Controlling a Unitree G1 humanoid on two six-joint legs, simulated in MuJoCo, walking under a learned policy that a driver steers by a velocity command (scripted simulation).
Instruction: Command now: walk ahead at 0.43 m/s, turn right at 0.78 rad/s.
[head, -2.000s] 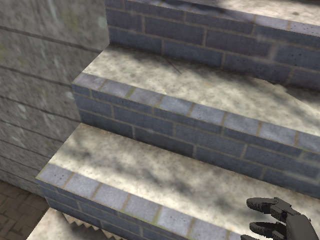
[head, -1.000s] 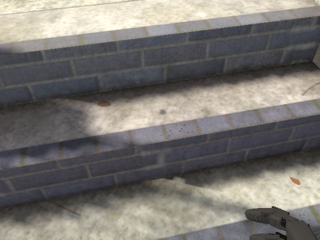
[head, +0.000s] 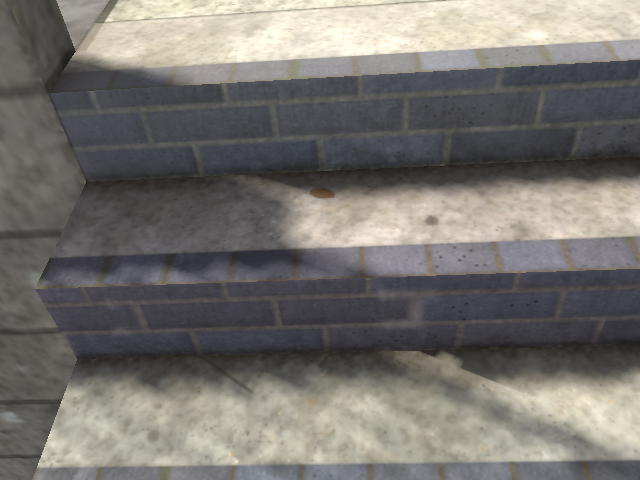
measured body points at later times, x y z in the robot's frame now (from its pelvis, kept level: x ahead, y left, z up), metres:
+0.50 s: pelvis +0.11 +0.00 +0.05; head +0.11 +0.02 +0.50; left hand +0.41 +0.06 -0.01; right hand -0.05 -0.16 -0.09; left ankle -0.04 +0.15 -0.68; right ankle +0.19 -0.11 -0.55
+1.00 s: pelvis +0.34 +0.00 +0.20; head +0.34 +0.00 +0.65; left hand +0.29 +0.23 +0.05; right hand +0.57 -0.20 +0.14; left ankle +0.47 +0.08 -0.35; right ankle +0.19 -0.13 -0.54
